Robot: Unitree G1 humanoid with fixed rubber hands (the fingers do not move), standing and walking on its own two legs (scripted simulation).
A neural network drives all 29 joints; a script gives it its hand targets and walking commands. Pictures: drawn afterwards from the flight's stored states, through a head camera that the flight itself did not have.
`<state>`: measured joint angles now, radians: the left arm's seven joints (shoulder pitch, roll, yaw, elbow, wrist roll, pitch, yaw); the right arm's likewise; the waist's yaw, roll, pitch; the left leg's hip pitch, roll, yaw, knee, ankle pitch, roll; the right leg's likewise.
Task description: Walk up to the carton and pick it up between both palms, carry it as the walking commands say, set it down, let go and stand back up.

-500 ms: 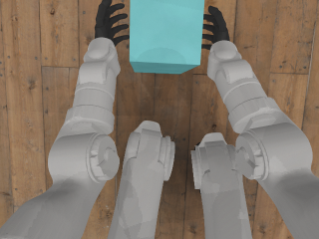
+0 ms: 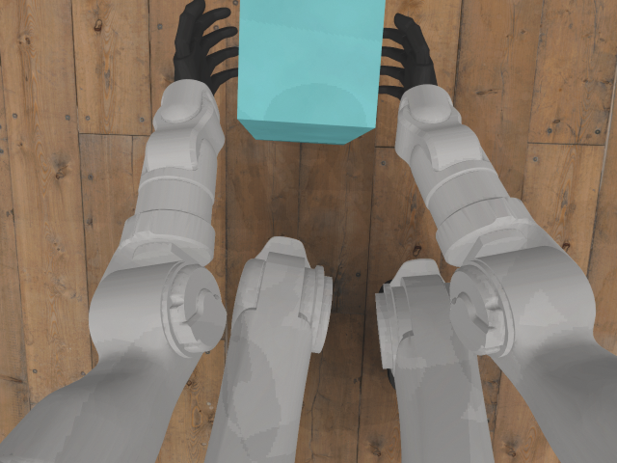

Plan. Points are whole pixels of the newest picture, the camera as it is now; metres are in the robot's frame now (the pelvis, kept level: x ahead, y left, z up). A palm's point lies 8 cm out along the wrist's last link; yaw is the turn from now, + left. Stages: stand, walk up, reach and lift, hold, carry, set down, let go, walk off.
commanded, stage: set down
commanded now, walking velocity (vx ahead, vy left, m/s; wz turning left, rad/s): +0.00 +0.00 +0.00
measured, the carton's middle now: (306, 63) +0.54 +0.11 -0.26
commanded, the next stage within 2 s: none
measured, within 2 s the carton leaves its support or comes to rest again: neither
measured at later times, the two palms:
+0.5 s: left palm (194, 82) +0.48 +0.22 -0.17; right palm (415, 90) +0.50 -0.02 -0.18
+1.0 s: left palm (197, 96) +0.47 +0.23 -0.19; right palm (419, 86) +0.51 -0.02 -0.19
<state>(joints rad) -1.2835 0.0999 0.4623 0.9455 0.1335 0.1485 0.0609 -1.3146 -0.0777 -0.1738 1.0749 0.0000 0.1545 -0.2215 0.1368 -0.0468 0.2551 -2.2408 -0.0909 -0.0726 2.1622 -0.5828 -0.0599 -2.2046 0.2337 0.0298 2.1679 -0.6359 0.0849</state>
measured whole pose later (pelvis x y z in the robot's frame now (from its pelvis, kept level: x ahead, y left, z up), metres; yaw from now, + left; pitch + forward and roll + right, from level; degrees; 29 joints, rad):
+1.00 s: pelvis +0.00 +0.00 +0.00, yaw +2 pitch +38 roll -1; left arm -1.31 0.17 0.40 1.13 0.07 0.03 0.04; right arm -1.33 -0.09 -0.23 1.08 -0.12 0.06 -0.14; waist 0.12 -0.01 0.28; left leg -2.26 -0.07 -0.04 2.15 -0.56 -0.04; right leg -2.22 0.18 0.03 2.18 -0.64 0.07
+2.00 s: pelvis -0.03 +0.01 +0.11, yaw +4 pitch +28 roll -4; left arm -1.31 0.31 0.18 0.72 -0.16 0.25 0.13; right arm -1.31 -0.21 -0.14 0.70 0.06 0.27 -0.23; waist 0.09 0.01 0.52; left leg -1.84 -0.08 -0.06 1.83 -0.47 0.00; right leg -1.76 0.09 0.00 1.84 -0.57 0.04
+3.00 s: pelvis +0.06 +0.02 +0.32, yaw +5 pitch +37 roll -3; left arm -0.75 0.12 0.27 0.73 0.15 0.11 0.03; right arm -0.73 -0.05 -0.25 0.68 -0.21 0.12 -0.13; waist 0.06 0.00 0.00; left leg -1.26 -0.07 -0.08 0.86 -0.25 0.03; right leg -1.18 0.06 0.06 0.84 -0.31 0.03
